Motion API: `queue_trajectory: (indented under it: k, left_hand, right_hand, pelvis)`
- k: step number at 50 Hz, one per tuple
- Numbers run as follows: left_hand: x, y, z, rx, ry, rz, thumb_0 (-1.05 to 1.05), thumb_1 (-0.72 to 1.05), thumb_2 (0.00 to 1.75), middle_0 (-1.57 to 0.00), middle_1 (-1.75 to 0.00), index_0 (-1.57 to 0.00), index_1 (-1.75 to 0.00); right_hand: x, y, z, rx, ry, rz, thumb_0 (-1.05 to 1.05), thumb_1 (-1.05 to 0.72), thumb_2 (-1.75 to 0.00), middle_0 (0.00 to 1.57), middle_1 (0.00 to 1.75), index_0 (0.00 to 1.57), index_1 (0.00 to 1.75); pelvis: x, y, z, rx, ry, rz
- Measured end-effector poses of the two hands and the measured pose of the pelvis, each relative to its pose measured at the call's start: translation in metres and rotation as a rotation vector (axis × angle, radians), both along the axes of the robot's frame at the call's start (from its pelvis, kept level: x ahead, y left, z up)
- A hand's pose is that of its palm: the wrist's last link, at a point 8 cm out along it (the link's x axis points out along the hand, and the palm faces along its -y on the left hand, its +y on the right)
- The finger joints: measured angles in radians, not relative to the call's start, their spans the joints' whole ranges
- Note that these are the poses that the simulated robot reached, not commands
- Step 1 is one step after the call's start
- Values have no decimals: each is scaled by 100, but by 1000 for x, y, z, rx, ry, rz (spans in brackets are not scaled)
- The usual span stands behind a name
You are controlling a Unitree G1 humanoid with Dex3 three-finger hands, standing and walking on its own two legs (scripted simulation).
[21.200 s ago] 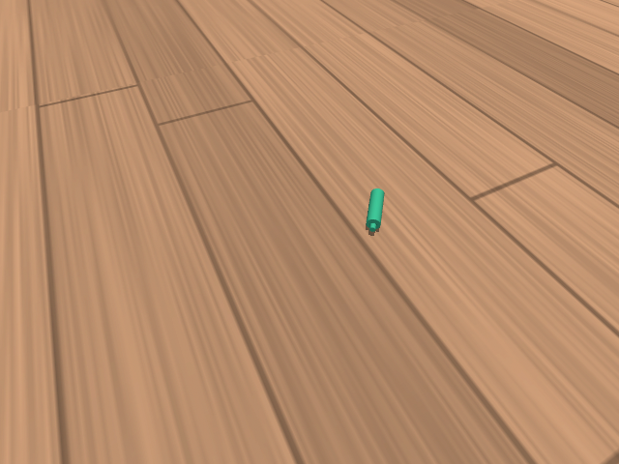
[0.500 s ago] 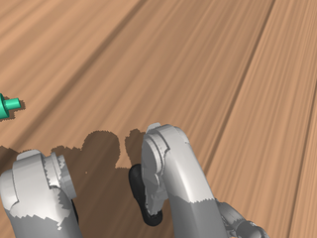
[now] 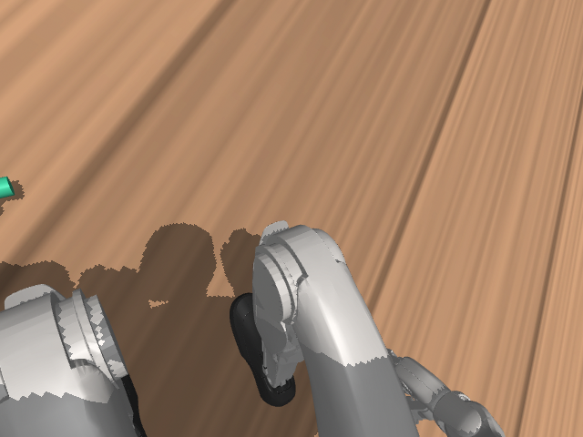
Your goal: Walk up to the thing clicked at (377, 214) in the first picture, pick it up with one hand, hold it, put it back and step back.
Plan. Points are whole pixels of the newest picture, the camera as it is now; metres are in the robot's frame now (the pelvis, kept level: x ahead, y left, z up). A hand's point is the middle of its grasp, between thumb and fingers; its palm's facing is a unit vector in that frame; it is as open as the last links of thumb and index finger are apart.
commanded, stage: close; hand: left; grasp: from above
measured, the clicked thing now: out of the picture +0.41 +0.35 -0.26
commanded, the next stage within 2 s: none
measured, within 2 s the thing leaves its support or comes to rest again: neither
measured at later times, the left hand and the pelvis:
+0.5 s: hand out of the picture +0.40 +0.35 -0.24, palm faces -0.41 -0.12 -0.91, open 13.4 cm; pelvis -0.01 +0.00 +0.00, yaw -1 degrees
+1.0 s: hand out of the picture +0.40 +0.35 -0.25, palm faces -0.44 -0.15 -0.88, open 11.8 cm; pelvis +0.00 +0.00 +0.00, yaw -1 degrees
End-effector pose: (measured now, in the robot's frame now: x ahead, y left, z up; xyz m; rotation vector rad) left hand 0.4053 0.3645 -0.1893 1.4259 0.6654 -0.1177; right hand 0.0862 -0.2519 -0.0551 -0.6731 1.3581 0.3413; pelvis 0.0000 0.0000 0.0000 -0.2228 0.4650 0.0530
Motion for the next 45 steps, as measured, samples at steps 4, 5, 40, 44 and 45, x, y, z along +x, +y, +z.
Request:
queue_trajectory:
  k: [4, 5, 40, 44, 45]
  left_hand:
    - [2, -1, -4, -24, 22, -21, 0, -54, 99, -8, -100, -7, -101]
    - [3, -2, -5, -34, 22, -29, 0, -54, 99, -8, -100, -7, -101]
    - [-3, 4, -7, -46, 4, -56, 0, -25, 80, -24, -93, -26, -90]
    - [-3, 0, -4, -60, -7, -97, 0, -21, 79, -26, -92, -29, -89]
    - [-3, -1, -4, -62, -12, -107, 0, -20, 79, -27, -91, -30, -89]
  right_hand:
    - [-10, 2, -2, 2, 46, -15, 0, -91, -90, 20, 30, 20, 30]
    - [-12, 3, -2, 2, 54, -18, 0, -91, -90, 20, 30, 20, 30]
    - [-6, 5, 11, -45, 33, 13, 0, -89, -90, 20, 30, 20, 30]
    - [-5, 9, 7, -30, 41, 23, 0, -89, -90, 20, 30, 20, 30]
    - [-4, 10, 6, -27, 39, 24, 0, -89, -90, 20, 30, 20, 30]
  pelvis:
    - [1, -1, 1, -1, -2, -2]
    - [1, -1, 1, -2, -4, -2]
    - [-2, 3, 3, -22, -19, -3]
    - [-1, 3, 3, -26, -25, -3]
    - [-1, 3, 3, -26, -26, -3]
